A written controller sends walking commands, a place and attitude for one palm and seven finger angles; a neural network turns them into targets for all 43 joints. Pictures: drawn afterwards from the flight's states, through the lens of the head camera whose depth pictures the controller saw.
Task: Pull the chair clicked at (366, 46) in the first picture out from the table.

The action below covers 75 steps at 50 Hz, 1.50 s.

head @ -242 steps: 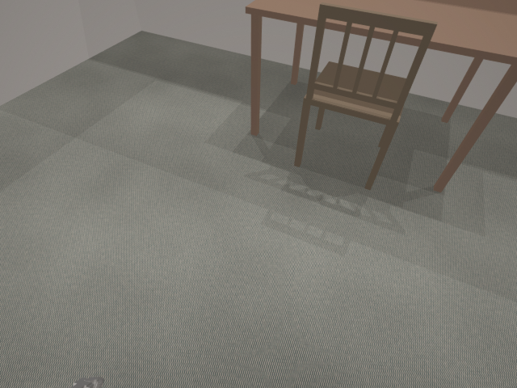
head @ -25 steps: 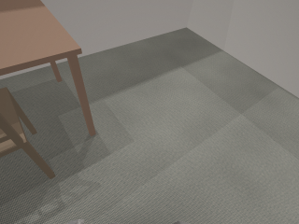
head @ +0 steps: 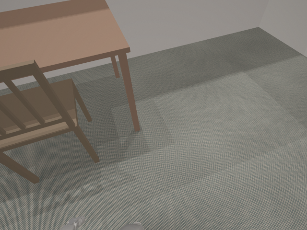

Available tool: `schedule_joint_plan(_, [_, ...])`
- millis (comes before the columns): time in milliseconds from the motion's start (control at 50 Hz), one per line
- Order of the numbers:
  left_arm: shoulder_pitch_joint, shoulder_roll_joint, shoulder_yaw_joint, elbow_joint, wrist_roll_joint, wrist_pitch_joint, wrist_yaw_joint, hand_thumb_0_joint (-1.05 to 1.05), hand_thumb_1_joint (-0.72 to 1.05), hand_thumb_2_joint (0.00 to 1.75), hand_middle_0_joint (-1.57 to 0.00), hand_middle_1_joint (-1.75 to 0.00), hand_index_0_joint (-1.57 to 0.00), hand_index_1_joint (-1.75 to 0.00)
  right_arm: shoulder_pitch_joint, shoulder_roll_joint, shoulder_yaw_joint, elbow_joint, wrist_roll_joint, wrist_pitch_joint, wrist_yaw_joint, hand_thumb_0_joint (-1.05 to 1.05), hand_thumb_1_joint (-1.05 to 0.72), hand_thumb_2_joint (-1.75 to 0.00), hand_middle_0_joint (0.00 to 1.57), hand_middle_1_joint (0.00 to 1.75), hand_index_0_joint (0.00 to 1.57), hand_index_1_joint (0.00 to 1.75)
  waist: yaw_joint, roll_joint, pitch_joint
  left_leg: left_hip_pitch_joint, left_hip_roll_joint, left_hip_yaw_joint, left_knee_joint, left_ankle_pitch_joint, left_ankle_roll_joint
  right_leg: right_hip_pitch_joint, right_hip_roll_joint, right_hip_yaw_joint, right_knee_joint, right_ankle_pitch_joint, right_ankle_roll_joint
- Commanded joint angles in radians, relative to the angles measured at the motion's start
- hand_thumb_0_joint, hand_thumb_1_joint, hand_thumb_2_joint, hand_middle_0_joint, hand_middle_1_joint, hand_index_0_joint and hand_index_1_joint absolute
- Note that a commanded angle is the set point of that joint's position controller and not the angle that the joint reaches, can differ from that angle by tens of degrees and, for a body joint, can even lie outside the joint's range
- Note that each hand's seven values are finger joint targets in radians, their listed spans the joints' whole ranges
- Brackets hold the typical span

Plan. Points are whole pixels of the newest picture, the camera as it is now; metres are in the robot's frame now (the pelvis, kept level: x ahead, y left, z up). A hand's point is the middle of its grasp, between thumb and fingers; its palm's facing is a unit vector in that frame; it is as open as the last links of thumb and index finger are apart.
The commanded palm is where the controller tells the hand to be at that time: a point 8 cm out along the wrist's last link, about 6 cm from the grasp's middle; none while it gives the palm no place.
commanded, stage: turn to face it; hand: left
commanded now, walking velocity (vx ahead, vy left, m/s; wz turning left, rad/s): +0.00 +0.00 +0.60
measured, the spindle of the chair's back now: (4, 109) +0.58 +0.67 -0.10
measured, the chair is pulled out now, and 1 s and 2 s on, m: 0.00 0.00 0.00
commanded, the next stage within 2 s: take the last steps up to it in 0.48 s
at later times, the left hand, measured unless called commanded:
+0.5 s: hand out of the picture -0.07 +0.23 -0.18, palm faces +0.32 -0.91 -0.26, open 7.4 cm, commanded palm none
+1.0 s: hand out of the picture -0.02 +0.18 -0.15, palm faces +0.42 -0.88 -0.21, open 7.3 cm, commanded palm none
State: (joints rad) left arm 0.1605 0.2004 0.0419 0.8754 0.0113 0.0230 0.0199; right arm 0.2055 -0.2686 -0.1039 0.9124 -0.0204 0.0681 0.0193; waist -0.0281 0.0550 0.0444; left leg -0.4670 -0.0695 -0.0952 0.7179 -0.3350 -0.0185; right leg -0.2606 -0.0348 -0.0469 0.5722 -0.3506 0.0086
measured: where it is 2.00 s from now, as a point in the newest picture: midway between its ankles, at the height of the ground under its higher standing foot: (134, 222)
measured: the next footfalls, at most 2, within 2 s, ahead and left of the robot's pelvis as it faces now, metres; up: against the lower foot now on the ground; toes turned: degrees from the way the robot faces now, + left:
left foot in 0.40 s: -0.03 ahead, +0.13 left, +0.00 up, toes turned +20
right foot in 0.80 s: +0.08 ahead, -0.08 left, +0.00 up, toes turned +14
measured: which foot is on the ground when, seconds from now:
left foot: up 0.00-0.38, down 0.40-0.80, up 0.82-1.00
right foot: down 0.00-0.40, up 0.42-0.78, down 0.80-1.00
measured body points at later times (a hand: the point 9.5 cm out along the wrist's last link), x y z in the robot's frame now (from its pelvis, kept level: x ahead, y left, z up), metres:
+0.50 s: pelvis -0.01 +0.02 +0.00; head +0.03 +0.06 +0.45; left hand -0.08 +0.28 -0.16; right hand +0.19 -0.18 -0.12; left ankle -0.06 +0.11 -0.73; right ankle -0.02 -0.12 -0.68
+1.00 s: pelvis +0.06 +0.02 +0.01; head +0.07 +0.00 +0.46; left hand -0.04 +0.22 -0.13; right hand +0.16 -0.20 -0.15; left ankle +0.01 +0.15 -0.65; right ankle +0.04 -0.09 -0.73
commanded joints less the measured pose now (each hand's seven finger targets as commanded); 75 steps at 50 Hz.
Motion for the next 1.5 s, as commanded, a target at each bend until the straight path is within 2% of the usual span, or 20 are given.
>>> schedule_joint_plan(0, [-0.043, 0.201, 0.049, -0.095, 0.005, -0.024, 0.018, 0.0, 0.9, 0.9, -0.2, -0.3, -0.2, -0.3, -0.042, -0.094, -0.02, -0.088, -0.008, -0.011, 0.006, 0.0, -0.9, -0.9, 0.2, 0.3, 0.2, 0.3, -0.004, -0.25, 0.035, -0.16, 0.082, 0.024, 0.49, -0.078, -0.024, -0.03, -0.335, 0.232, -0.341, 0.098, -0.115])
schedule_joint_plan(60, [-0.024, 0.162, 0.034, -0.087, 0.01, -0.034, 0.015, 0.0, 0.9, 0.9, -0.2, -0.3, -0.2, -0.3, -0.012, -0.063, -0.009, -0.062, -0.003, -0.007, 0.016, 0.0, -0.9, -0.9, 0.2, 0.3, 0.2, 0.3, -0.009, -0.218, 0.016, -0.128, 0.096, 0.082, 0.511, -0.004, -0.052, 0.03, -0.268, 0.055, -0.26, 0.316, -0.095])
schedule_joint_plan(260, [0.172, 0.226, 0.05, -0.001, 0.021, -0.023, 0.011, 0.0, 0.9, 0.9, -0.2, -0.3, -0.2, -0.3, -0.158, -0.025, 0.032, -0.083, 0.008, -0.02, 0.008, 0.0, -0.9, -0.9, 0.2, 0.3, 0.2, 0.3, 0.091, -0.287, -0.069, 0.015, 0.088, 0.188, 0.073, -0.13, -0.041, 0.231, -0.319, -0.009, -0.146, 0.676, -0.126])
schedule_joint_plan(340, [0.14, 0.226, 0.054, 0.019, 0.01, -0.018, 0.01, 0.0, 0.9, 0.9, -0.2, -0.3, -0.2, -0.3, -0.062, -0.053, 0.033, -0.053, 0.008, -0.038, 0.0, 0.0, -0.9, -0.9, 0.2, 0.3, 0.2, 0.3, 0.033, -0.256, -0.131, 0.25, 0.082, 0.212, -0.27, 0.086, -0.009, 0.19, -0.285, -0.081, 0.008, 0.676, -0.052])
schedule_joint_plan(380, [0.124, 0.136, 0.034, -0.038, -0.004, -0.016, -0.002, 0.0, 0.9, 0.9, -0.2, -0.3, -0.2, -0.3, 0.051, -0.222, -0.007, -0.037, -0.002, -0.056, -0.009, 0.0, -0.9, -0.9, 0.2, 0.3, 0.2, 0.3, -0.032, 0.183, -0.215, 0.641, 0.44, -0.185, -0.296, 0.824, 0.175, -0.261, -0.118, -0.143, 0.351, -0.075, 0.07])
schedule_joint_plan(400, [0.063, 0.122, 0.019, -0.055, 0.005, -0.006, 0.004, 0.0, 0.9, 0.9, -0.2, -0.3, -0.2, -0.3, 0.094, -0.238, -0.009, -0.013, 0.007, -0.047, -0.021, 0.0, -0.9, -0.9, 0.2, 0.3, 0.2, 0.3, -0.051, 0.186, -0.189, 0.594, 0.503, -0.185, -0.297, 1.046, 0.251, -0.303, -0.098, -0.043, 0.454, -0.315, 0.068])
schedule_joint_plan(520, [0.069, 0.12, 0.027, 0.024, -0.001, 0.012, -0.005, 0.0, 0.9, 0.9, -0.2, -0.3, -0.2, -0.3, -0.052, -0.129, 0.026, -0.029, 0.003, -0.059, -0.038, 0.0, -0.9, -0.9, 0.2, 0.3, 0.2, 0.3, 0.021, 0.097, -0.065, 0.4, 0.312, -0.007, -0.342, 0.783, 0.178, -0.224, -0.075, 0.007, 0.473, -0.095, 0.074])
schedule_joint_plan(660, [0.033, 0.082, 0.009, 0.025, 0.009, -0.006, -0.02, 0.0, 0.9, 0.9, -0.2, -0.3, -0.2, -0.3, 0.02, -0.115, 0.025, 0.01, -0.009, -0.066, -0.033, 0.0, -0.9, -0.9, 0.2, 0.3, 0.2, 0.3, -0.002, 0.103, -0.05, 0.378, 0.311, -0.087, -0.404, 0.322, 0.205, -0.141, -0.03, -0.028, 0.229, -0.119, 0.055])
schedule_joint_plan(740, [0.148, 0.077, 0.009, 0.072, 0.015, -0.036, -0.029, 0.0, 0.9, 0.9, -0.2, -0.3, -0.2, -0.3, 0.006, -0.089, 0.03, 0.033, -0.002, -0.072, -0.03, 0.0, -0.9, -0.9, 0.2, 0.3, 0.2, 0.3, 0.062, 0.034, -0.005, 0.185, 0.244, -0.077, -0.326, -0.001, 0.15, 0.131, 0.003, -0.064, -0.092, 0.049, 0.035])
schedule_joint_plan(760, [0.22, 0.105, 0.017, 0.097, 0.02, -0.05, -0.024, 0.0, 0.9, 0.9, -0.2, -0.3, -0.2, -0.3, 0.013, -0.046, 0.039, 0.037, 0.003, -0.078, -0.029, 0.0, -0.9, -0.9, 0.2, 0.3, 0.2, 0.3, 0.094, -0.073, -0.02, 0.081, 0.176, -0.02, -0.187, -0.08, 0.106, 0.272, -0.061, 0.017, -0.195, 0.038, 0.017])
schedule_joint_plan(780, [0.291, 0.193, 0.034, 0.118, 0.03, -0.063, -0.014, 0.0, 0.9, 0.9, -0.2, -0.3, -0.2, -0.3, 0.025, 0.027, 0.054, 0.013, 0.014, -0.088, -0.023, 0.0, -0.9, -0.9, 0.2, 0.3, 0.2, 0.3, 0.114, -0.324, -0.027, -0.121, 0.055, 0.117, 0.067, -0.195, 0.051, 0.391, -0.3, 0.331, -0.323, -0.072, -0.069])
schedule_joint_plan(820, [0.332, 0.217, 0.041, 0.124, 0.014, -0.07, -0.005, 0.0, 0.9, 0.9, -0.2, -0.3, -0.2, -0.3, -0.087, -0.036, 0.037, -0.023, -0.005, -0.081, -0.01, 0.0, -0.9, -0.9, 0.2, 0.3, 0.2, 0.3, 0.148, -0.339, 0.075, -0.227, 0.097, 0.038, 0.341, -0.204, 0.054, 0.217, -0.412, 0.547, -0.471, -0.286, -0.17])
schedule_joint_plan(920, [0.224, 0.071, 0.004, 0.124, 0.012, -0.095, 0.001, 0.0, 0.9, 0.9, -0.2, -0.3, -0.2, -0.3, 0.018, 0.024, 0.037, 0.064, -0.007, -0.071, 0.007, 0.0, -0.9, -0.9, 0.2, 0.3, 0.2, 0.3, 0.038, -0.171, 0.107, -0.152, 0.164, 0.1, 0.365, 0.085, 0.014, 0.112, -0.267, 0.112, -0.419, 0.117, -0.112])
schedule_joint_plan(1120, [0.324, 0.099, 0.012, 0.236, 0.016, -0.093, 0.006, 0.0, 0.9, 0.9, -0.2, -0.3, -0.2, -0.3, -0.085, 0.071, 0.053, 0.043, 0.003, -0.096, 0.022, 0.0, -0.9, -0.9, 0.2, 0.3, 0.2, 0.3, 0.065, -0.219, 0.083, -0.007, 0.146, 0.219, -0.02, 0.094, 0.033, 0.178, -0.256, 0.007, -0.335, 0.349, -0.121])
schedule_joint_plan(1180, [0.28, 0.092, 0.017, 0.239, 0.01, -0.083, 0.004, 0.0, 0.9, 0.9, -0.2, -0.3, -0.2, -0.3, 0.139, 0.019, 0.039, 0.114, -0.007, -0.114, 0.003, 0.0, -0.9, -0.9, 0.2, 0.3, 0.2, 0.3, -0.044, -0.123, -0.01, 0.337, 0.1, 0.24, -0.197, 0.132, 0.056, 0.087, -0.195, -0.065, -0.054, 0.389, -0.087])
schedule_joint_plan(1220, [0.342, -0.005, 0.004, 0.206, -0.007, -0.08, -0.01, 0.0, 0.9, 0.9, -0.2, -0.3, -0.2, -0.3, 0.378, -0.168, 0.0, 0.172, -0.014, -0.123, -0.027, 0.0, -0.9, -0.9, 0.2, 0.3, 0.2, 0.3, -0.089, 0.299, -0.204, 0.681, 0.477, -0.31, -0.403, 0.175, 0.187, -0.247, 0.018, -0.116, 0.502, -0.227, -0.012])
schedule_joint_plan(1240, [0.284, 0.017, 0.004, 0.172, 0.0, -0.075, -0.007, 0.0, 0.9, 0.9, -0.2, -0.3, -0.2, -0.3, 0.348, -0.176, -0.001, 0.166, -0.003, -0.111, -0.034, 0.0, -0.9, -0.9, 0.2, 0.3, 0.2, 0.3, -0.081, 0.18, -0.177, 0.591, 0.526, -0.355, -0.468, -0.018, 0.233, -0.301, -0.006, -0.01, 0.65, -0.261, -0.04])
schedule_joint_plan(1300, [0.18, 0.002, 0.015, 0.179, 0.013, -0.071, -0.023, 0.0, 0.9, 0.9, -0.2, -0.3, -0.2, -0.3, 0.152, -0.017, 0.035, 0.123, -0.006, -0.125, -0.04, 0.0, -0.9, -0.9, 0.2, 0.3, 0.2, 0.3, -0.02, 0.05, 0.047, 0.286, 0.427, -0.147, -0.534, -0.023, 0.197, -0.33, -0.098, 0.035, 0.684, -0.021, -0.039])
schedule_joint_plan(1360, [0.256, -0.031, 0.012, 0.2, 0.016, -0.047, -0.024, 0.0, 0.9, 0.9, -0.2, -0.3, -0.2, -0.3, 0.106, 0.017, 0.046, 0.114, -0.002, -0.145, -0.046, 0.0, -0.9, -0.9, 0.2, 0.3, 0.2, 0.3, 0.042, 0.026, -0.002, 0.236, 0.371, 0.022, -0.528, 0.197, 0.19, -0.227, -0.101, 0.02, 0.554, 0.022, -0.016])
schedule_joint_plan(1480, [0.124, -0.02, 0.009, 0.134, 0.015, -0.032, -0.027, 0.0, 0.9, 0.9, -0.2, -0.3, -0.2, -0.3, 0.133, 0.0, 0.041, 0.124, -0.004, -0.136, -0.04, 0.0, -0.9, -0.9, 0.2, 0.3, 0.2, 0.3, 0.029, 0.025, 0.054, 0.253, 0.356, 0.086, -0.542, 0.255, 0.209, -0.215, -0.091, -0.008, 0.261, 0.083, 0.002])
